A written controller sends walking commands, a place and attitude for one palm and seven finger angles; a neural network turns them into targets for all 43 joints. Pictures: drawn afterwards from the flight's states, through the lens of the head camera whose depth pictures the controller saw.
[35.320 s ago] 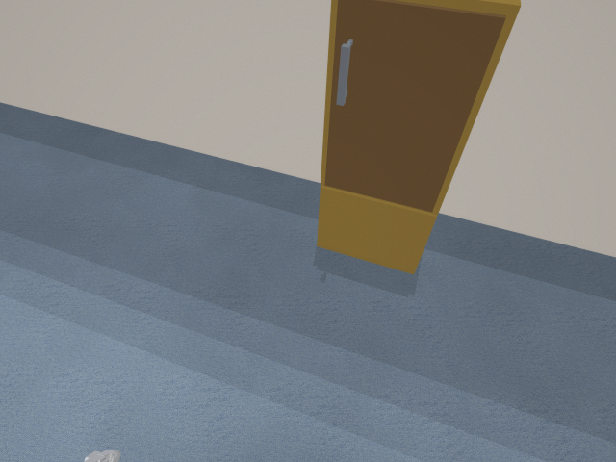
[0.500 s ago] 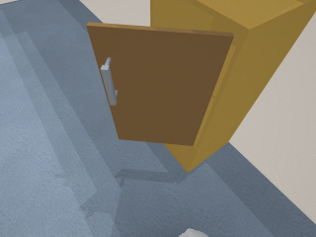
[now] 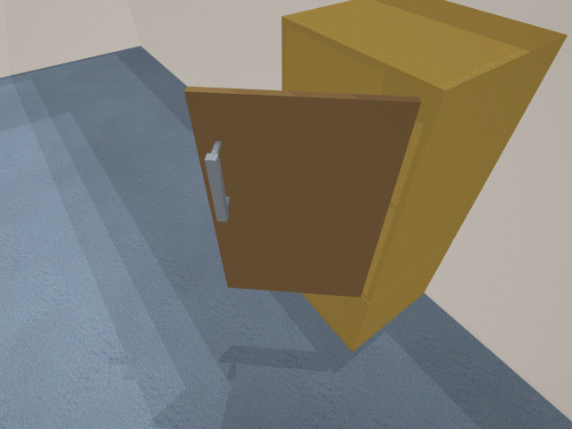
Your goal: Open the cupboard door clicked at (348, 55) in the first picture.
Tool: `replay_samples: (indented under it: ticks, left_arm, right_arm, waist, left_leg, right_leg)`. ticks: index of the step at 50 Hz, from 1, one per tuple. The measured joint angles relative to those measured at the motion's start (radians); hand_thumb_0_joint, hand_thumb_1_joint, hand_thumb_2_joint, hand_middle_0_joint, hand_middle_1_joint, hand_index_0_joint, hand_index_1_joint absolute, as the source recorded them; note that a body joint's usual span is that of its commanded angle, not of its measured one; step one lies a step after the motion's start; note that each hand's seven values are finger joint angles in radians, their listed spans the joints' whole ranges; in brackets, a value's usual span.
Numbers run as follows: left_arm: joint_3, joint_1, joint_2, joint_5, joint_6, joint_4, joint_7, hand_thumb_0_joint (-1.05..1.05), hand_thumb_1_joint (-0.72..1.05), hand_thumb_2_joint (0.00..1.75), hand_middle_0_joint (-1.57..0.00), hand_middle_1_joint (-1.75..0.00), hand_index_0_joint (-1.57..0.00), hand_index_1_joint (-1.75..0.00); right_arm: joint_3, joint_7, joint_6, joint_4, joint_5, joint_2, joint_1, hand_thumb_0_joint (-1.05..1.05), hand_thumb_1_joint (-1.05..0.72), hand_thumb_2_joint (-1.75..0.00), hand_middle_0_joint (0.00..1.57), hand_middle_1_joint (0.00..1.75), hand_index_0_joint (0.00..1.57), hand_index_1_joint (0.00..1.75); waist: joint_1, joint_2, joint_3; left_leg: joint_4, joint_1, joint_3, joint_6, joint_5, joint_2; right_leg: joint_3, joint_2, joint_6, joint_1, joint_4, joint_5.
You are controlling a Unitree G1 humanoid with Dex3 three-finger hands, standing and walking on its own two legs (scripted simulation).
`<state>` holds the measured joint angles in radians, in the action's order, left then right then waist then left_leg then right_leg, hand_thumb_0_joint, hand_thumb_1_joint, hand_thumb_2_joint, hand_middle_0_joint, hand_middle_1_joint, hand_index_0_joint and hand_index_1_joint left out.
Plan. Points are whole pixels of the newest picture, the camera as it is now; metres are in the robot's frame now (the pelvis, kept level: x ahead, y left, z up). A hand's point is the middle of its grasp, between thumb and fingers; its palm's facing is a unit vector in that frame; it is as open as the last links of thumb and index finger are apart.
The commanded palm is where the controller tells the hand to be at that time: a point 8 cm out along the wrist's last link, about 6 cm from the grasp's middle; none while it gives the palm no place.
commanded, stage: come to a stop and stand still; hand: left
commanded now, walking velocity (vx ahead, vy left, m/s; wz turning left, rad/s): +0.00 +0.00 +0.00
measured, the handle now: (220, 182) +0.53 +0.17 +0.04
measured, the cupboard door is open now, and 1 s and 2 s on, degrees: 49 49 49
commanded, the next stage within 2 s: look again from close up in 0.86 s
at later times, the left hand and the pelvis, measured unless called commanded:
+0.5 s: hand out of the picture +0.05 +0.17 -0.16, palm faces -0.01 -0.97 -0.23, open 7.4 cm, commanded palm none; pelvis +0.03 -0.01 +0.01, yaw +0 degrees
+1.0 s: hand out of the picture +0.06 +0.15 -0.16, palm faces +0.02 -0.98 -0.22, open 7.3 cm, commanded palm none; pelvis +0.04 -0.03 +0.01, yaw +0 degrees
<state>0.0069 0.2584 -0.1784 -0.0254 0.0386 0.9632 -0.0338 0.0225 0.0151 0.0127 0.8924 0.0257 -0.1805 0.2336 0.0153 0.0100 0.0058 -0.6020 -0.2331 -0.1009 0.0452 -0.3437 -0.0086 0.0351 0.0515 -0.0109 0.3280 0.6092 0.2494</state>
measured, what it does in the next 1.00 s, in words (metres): shifts its weight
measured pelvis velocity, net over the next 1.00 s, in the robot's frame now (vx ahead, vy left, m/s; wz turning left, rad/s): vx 0.04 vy -0.03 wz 0.01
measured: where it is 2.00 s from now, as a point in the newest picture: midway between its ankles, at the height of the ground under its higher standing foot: outside the picture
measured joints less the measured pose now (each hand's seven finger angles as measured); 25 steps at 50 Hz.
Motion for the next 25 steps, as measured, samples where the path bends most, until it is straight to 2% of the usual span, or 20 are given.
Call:
replay_samples:
  ticks: [4,11,18,25]
  left_arm:
    - [-0.005,0.034,-0.01,0.002,-0.01,0.01,0.007,0.01,0.92,0.9,-0.2,-0.3,-0.2,-0.3]
    - [-0.012,0.058,-0.018,0.007,-0.02,0.053,0.007,0.01,0.91,0.9,-0.2,-0.3,-0.2,-0.3]
    - [-0.023,0.03,-0.005,0.013,-0.031,0.092,0.007,0.01,0.91,0.9,-0.2,-0.3,-0.2,-0.3]
    - [-0.029,-0.017,0.014,0.015,-0.041,0.111,0.005,0.01,0.91,0.9,-0.2,-0.3,-0.2,-0.3]
  right_arm:
    - [-0.01,-0.002,-0.006,-0.002,-0.004,0.0,0.002,0.0,-0.92,-0.9,0.2,0.3,0.2,0.3]
    - [-0.02,-0.003,-0.022,0.042,-0.005,-0.025,0.011,0.0,-0.93,-0.9,0.2,0.3,0.2,0.3]
    - [-0.031,0.002,-0.025,0.126,-0.007,-0.031,0.03,0.01,-0.92,-0.9,0.2,0.3,0.2,0.3]
    - [-0.037,0.006,-0.03,0.187,-0.008,-0.011,0.039,0.01,-0.91,-0.9,0.2,0.3,0.2,0.3]
  waist:
    - [0.007,0.024,-0.005]
    - [0.004,0.036,0.007]
    - [-0.002,0.028,0.028]
    - [-0.014,0.01,0.037]
  left_leg:
    - [0.062,0.025,-0.012,0.007,0.029,-0.013]
    - [0.141,0.053,-0.016,0.008,0.064,-0.024]
    - [0.171,0.082,-0.007,0.0,0.068,-0.021]
    - [0.187,0.102,-0.001,-0.012,0.065,-0.011]
  right_leg:
    - [-0.014,0.008,0.025,-0.015,-0.045,-0.02]
    - [-0.018,0.014,0.036,-0.033,-0.102,-0.044]
    - [-0.01,0.01,0.034,-0.059,-0.121,-0.039]
    - [-0.002,0.0,0.024,-0.077,-0.129,-0.03]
